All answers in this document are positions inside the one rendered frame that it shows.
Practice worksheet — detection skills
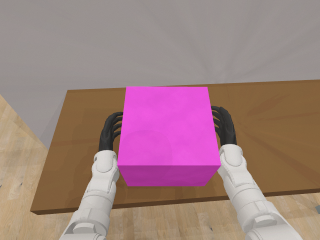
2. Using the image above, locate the right robot hand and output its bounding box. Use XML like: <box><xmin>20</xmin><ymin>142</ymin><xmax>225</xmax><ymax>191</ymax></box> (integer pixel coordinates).
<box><xmin>211</xmin><ymin>106</ymin><xmax>237</xmax><ymax>147</ymax></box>

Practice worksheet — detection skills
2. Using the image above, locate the robot left forearm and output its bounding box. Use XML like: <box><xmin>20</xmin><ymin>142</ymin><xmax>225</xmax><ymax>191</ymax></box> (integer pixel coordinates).
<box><xmin>59</xmin><ymin>150</ymin><xmax>120</xmax><ymax>240</ymax></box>

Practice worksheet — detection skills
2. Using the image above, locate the robot right forearm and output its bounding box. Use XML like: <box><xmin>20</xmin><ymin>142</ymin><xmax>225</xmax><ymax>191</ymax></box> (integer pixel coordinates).
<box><xmin>217</xmin><ymin>144</ymin><xmax>303</xmax><ymax>240</ymax></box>

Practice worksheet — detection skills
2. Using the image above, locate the table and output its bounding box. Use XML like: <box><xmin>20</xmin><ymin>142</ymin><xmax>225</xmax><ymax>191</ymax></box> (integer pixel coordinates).
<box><xmin>30</xmin><ymin>79</ymin><xmax>320</xmax><ymax>215</ymax></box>

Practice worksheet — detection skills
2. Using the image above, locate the right robot upper arm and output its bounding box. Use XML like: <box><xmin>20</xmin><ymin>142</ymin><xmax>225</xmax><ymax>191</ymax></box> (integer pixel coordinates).
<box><xmin>245</xmin><ymin>224</ymin><xmax>301</xmax><ymax>240</ymax></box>

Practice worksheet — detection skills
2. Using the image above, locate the carton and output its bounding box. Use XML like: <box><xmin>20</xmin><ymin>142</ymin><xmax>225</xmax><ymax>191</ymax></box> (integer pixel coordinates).
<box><xmin>117</xmin><ymin>86</ymin><xmax>221</xmax><ymax>186</ymax></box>

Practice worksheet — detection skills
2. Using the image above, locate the left robot hand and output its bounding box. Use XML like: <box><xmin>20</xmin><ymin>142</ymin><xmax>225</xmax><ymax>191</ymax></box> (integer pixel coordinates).
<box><xmin>98</xmin><ymin>112</ymin><xmax>124</xmax><ymax>152</ymax></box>

